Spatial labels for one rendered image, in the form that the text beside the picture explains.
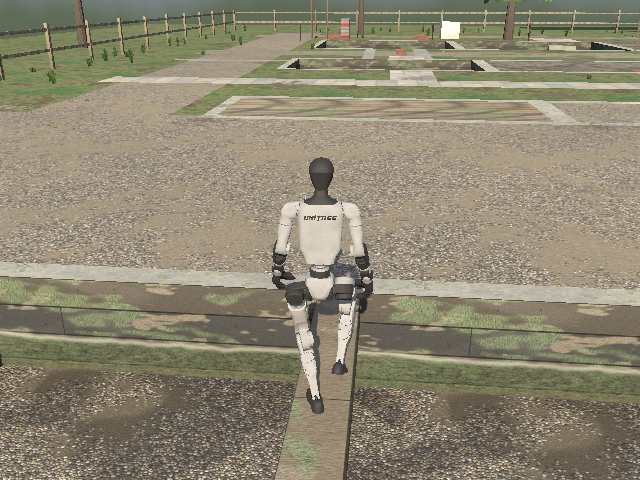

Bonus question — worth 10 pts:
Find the right robot thigh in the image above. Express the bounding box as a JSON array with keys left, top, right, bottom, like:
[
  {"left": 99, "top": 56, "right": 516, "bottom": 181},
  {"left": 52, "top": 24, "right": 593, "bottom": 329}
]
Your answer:
[{"left": 333, "top": 276, "right": 356, "bottom": 315}]

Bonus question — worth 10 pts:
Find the robot right upper arm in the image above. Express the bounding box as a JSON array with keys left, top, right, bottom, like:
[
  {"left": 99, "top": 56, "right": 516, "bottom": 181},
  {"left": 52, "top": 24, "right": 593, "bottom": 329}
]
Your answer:
[{"left": 342, "top": 201, "right": 365, "bottom": 258}]

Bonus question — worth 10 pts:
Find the robot left forearm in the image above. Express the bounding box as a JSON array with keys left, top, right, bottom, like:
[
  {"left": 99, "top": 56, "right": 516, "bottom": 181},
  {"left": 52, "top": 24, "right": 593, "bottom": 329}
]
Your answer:
[{"left": 272, "top": 240, "right": 287, "bottom": 276}]

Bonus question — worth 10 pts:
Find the robot left upper arm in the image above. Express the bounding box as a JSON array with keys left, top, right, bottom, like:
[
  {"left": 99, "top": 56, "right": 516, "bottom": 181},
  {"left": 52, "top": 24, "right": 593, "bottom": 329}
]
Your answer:
[{"left": 275, "top": 200, "right": 300, "bottom": 255}]

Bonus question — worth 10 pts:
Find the robot right forearm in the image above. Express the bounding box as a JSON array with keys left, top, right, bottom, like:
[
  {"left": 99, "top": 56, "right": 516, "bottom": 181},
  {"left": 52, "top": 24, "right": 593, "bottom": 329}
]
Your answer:
[{"left": 355, "top": 243, "right": 373, "bottom": 284}]

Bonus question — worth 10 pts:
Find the robot right shin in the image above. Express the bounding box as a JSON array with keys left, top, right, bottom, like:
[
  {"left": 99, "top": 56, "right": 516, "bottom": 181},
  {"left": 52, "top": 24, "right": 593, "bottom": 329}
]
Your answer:
[{"left": 336, "top": 300, "right": 357, "bottom": 365}]

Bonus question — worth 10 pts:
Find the robot right hand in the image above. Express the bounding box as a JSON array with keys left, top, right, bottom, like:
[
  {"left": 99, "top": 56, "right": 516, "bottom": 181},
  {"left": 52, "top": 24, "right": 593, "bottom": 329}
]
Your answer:
[{"left": 354, "top": 279, "right": 373, "bottom": 299}]

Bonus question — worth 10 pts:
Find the robot left hand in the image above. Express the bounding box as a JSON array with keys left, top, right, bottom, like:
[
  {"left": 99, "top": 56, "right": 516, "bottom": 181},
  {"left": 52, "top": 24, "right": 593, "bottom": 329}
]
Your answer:
[{"left": 272, "top": 271, "right": 296, "bottom": 290}]

